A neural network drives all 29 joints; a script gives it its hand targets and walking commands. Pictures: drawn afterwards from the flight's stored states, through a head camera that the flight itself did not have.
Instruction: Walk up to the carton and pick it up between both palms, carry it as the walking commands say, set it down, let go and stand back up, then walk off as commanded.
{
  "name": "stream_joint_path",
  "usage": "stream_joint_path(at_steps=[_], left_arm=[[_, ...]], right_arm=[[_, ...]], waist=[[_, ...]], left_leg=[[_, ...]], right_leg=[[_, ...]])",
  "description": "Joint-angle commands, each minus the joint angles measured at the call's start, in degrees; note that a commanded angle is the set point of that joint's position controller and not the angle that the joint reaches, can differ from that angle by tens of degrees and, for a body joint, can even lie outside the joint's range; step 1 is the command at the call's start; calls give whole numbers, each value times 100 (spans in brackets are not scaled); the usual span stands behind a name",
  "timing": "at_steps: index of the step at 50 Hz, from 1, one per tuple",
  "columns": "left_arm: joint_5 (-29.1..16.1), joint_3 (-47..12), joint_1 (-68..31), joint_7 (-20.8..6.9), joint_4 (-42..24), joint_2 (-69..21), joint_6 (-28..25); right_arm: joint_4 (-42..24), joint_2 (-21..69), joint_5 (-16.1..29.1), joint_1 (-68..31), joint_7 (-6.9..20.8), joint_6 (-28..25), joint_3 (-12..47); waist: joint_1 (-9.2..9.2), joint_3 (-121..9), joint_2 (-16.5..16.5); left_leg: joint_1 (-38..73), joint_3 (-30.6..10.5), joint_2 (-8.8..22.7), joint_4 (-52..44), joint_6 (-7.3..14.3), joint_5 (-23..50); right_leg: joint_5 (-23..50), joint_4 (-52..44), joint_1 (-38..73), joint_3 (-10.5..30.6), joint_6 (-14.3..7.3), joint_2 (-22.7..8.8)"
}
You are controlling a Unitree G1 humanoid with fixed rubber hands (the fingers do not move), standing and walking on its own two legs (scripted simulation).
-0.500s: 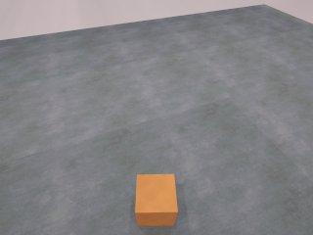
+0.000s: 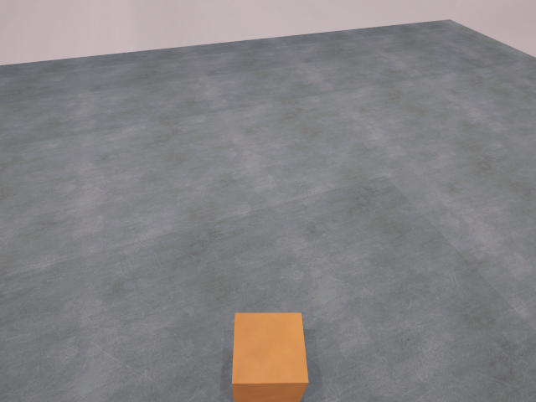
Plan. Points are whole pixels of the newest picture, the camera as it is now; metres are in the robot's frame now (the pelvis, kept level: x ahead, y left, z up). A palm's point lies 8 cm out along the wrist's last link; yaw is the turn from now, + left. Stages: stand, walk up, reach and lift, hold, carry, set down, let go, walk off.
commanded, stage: walk off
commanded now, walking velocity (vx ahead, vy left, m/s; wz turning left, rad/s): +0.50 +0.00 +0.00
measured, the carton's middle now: (267, 360) +0.40 -0.01 -0.63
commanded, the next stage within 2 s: none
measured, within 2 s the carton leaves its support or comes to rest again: neither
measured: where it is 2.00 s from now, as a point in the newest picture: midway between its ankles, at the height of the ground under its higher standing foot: (267, 296)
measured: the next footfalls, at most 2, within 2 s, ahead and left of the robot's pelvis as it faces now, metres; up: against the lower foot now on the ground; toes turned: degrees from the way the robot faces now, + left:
right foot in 0.36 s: +0.28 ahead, -0.14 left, +0.00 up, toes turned -6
left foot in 0.92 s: +0.39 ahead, +0.11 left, +0.00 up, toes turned +9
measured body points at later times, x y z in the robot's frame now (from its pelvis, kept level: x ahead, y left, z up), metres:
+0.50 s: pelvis +0.23 -0.05 +0.01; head +0.25 -0.05 +0.46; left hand +0.26 +0.19 -0.14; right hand +0.20 -0.28 -0.14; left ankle +0.13 +0.07 -0.61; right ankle +0.24 -0.14 -0.72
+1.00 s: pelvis +0.39 +0.00 +0.01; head +0.41 -0.01 +0.46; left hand +0.24 +0.18 -0.13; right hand +0.54 -0.20 -0.13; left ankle +0.35 +0.10 -0.72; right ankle +0.29 -0.13 -0.65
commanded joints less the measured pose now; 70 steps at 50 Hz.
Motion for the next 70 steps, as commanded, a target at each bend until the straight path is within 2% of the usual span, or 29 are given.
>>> stream_joint_path(at_steps=[1, 4, 8, 13, 16, 17, 18, 19, 20, 25, 26, 28, 29, 31, 40, 43, 45, 46, 47, 48, 52, 58, 62, 63, 64, 65, 66, 67, 70], left_arm=[[67, 24, -1086, -132, -884, 202, -267], [21, 92, -882, -212, -883, 164, -277], [-68, 110, -1477, -226, -1125, 124, -154], [-146, 76, -2437, -185, -1457, 151, -157], [-135, 177, -1885, -84, -1231, 281, -233], [-117, 277, -1026, -42, -953, 445, -297], [-23, 431, -93, 3, -754, 918, -369], [90, 594, 529, 6, -651, 1688, -378], [-117, 583, 623, -27, -443, 1556, -303], [-22, 199, -862, -18, -641, 372, -451], [12, 86, -441, -15, -433, 138, -498], [37, 102, -2, 57, -243, 431, -580], [-26, 18, 621, 55, -22, 146, -594], [3, -31, 1009, 119, 140, 285, -614], [-7, -62, 1194, 172, 215, 325, -571], [-133, -5, 1254, 146, 261, 315, -472], [-216, 63, 749, 135, -60, 407, -495], [-218, 65, 400, 130, -348, 176, -509], [-257, 62, 472, 137, -515, -136, -478], [-89, 125, 25, 127, -574, 100, -427], [-34, 287, -358, -88, -651, -32, -270], [-66, 251, -1637, -261, -1191, -51, -99], [0, 378, -1180, -231, -1049, 460, -203], [52, 493, -498, -172, -838, 785, -271], [134, 652, 349, -89, -759, 1474, -320], [-14, 695, 698, -70, -690, 1910, -273], [-40, 603, 54, -83, -711, 1674, -264], [7, 416, -256, -134, -794, 1204, -344], [-33, 270, -877, -132, -760, 845, -478]], right_arm=[[268, -683, -28, 1472, -17, -13, -158], [145, -477, -19, 925, -49, -125, -126], [263, -350, -16, 1254, -119, -215, -70], [321, -477, -15, 1484, -115, -206, -69], [456, -644, 7, 1677, -119, -172, -100], [418, -731, 59, 1525, -115, -187, -131], [217, -675, 103, 1176, -94, -215, -117], [-79, 46, 230, 1313, -56, -227, 14], [-257, -346, 96, 577, -26, -228, -133], [-507, -6, -56, 191, 136, -25, -275], [-556, -206, -31, -91, 146, 13, -379], [-625, 4, -29, -254, 195, 89, -356], [-745, -112, -90, -775, 173, 83, -399], [-849, 4, -33, -1185, 226, 106, -381], [-1313, 29, 84, -3193, 213, 252, -165], [-1110, -168, 26, -2622, 138, 165, -209], [-727, -703, -90, -1213, 46, 51, -362], [-585, -1246, -178, -346, -1, 2, -488], [-382, -1777, -23, 128, -5, 68, -624], [-331, -1416, 89, 33, 35, 71, -579], [-424, -361, -23, -676, 24, -144, -212], [-237, -681, -47, -121, -28, -237, -212], [-234, -1012, 59, 161, 29, -185, -261], [-283, -1009, 83, 218, 45, -182, -230], [-586, -633, 193, 226, 70, -186, -119], [-838, -721, 124, -99, 37, -148, -159], [-893, -836, 83, -375, 43, -86, -242], [-843, -940, 89, -557, 74, -109, -324], [-663, -484, -21, 129, 167, 12, -330]], waist=[[-452, 1392, 783], [-68, 1167, 608], [-65, 1108, 740], [-279, 1167, 1168], [11, 665, 973], [429, 142, 945], [920, -398, 793], [872, -1127, -772], [1092, -1047, -600], [-124, 611, -95], [-51, 659, 183], [-103, 462, -82], [229, 314, 140], [278, -64, -133], [512, 487, -1306], [213, 277, -1124], [-511, -526, -671], [-896, -1095, 477], [-873, -818, 1381], [-846, 36, 876], [29, 854, 709], [72, 1017, 1487], [409, 533, 830], [753, 88, 458], [1128, -663, -821], [1233, -779, -1203], [886, -206, -580], [677, 227, 186], [9, 133, -424]], left_leg=[[995, -3584, 2182, -2765, 801, -1709], [703, -2195, 1605, -2883, 527, 24], [954, -1194, 1307, -2756, 429, 2147], [922, -727, 1251, -2441, 412, 3092], [1275, -562, 1274, -878, 362, 5718], [788, -415, 1173, 34, 244, 5555], [-405, -284, 974, 1237, 104, 3807], [-2152, -8, 184, 3418, -121, -438], [-2459, -672, 198, 4150, -84, -630], [-1860, -696, 875, 3457, -77, 540], [-2109, -647, 635, 3372, -90, 572], [-2312, -457, 533, 2757, -191, 694], [-2508, -358, 294, 2871, -194, 455], [-2790, -247, 125, 2673, -232, 368], [-1420, 208, -143, -278, -486, 139], [257, 393, -255, -1306, -259, 911], [2651, -295, 450, -1232, 25, 1057], [3921, -1688, 1959, -1145, 303, 1758], [3916, -2820, 2879, -1746, 1079, 2499], [3027, -2663, 2682, -1905, 1166, 2008], [1179, -1148, 1405, -2298, 369, 2651], [312, -580, 1272, -2496, 352, 2385], [-148, -436, 1335, -1204, 239, 2842], [-559, -87, 1037, -68, 99, 2817], [-1940, 314, 522, 1901, -266, 1202], [-2441, -114, 289, 3129, -236, -986], [-2718, -621, 682, 3767, -122, -675], [-2656, -735, 689, 3735, -65, -169], [-1951, -587, 795, 3126, -158, 540]], right_leg=[[535, 2014, -3201, 239, -154, -346], [1370, 1601, -2638, 126, 47, -467], [1745, 664, -2548, -232, 219, -336], [1754, -1003, -1603, -736, 109, 39], [1474, -1698, -364, -1048, -92, 555], [1819, -1960, 956, -907, -218, 500], [1407, -2025, 2391, 121, -457, -458], [1399, -2626, 3754, 2766, -1081, -2496], [1859, -3262, 3128, 3540, -1314, -2412], [1788, -3799, 232, 1158, -580, -1438], [2849, -3601, 678, 869, -335, -985], [3937, -3466, 1209, 706, -410, -1094], [5048, -3234, 1764, 744, -242, -939], [5668, -3001, 2510, 761, -194, -1043], [5326, -3165, 1873, 674, -451, -1160], [5865, -2430, 1308, 472, -352, -1138], [4519, -1097, -257, 167, -105, -855], [1324, 594, -1690, -209, 28, -498], [-371, 1717, -2959, -300, 89, -79], [-227, 2228, -3294, 49, 107, -435], [804, 1501, -2496, 65, 278, -499], [1310, -952, -1051, -433, 337, -133], [1662, -1908, 996, -776, 123, 296], [1526, -2018, 2010, -554, -11, 121], [381, -2637, 3271, 1556, -485, -1624], [456, -3683, 2798, 3252, -853, -2547], [305, -3612, 2226, 2853, -881, -2404], [1829, -3457, 1745, 2162, -443, -1883], [2780, -3444, 1139, 878, -134, -1267]])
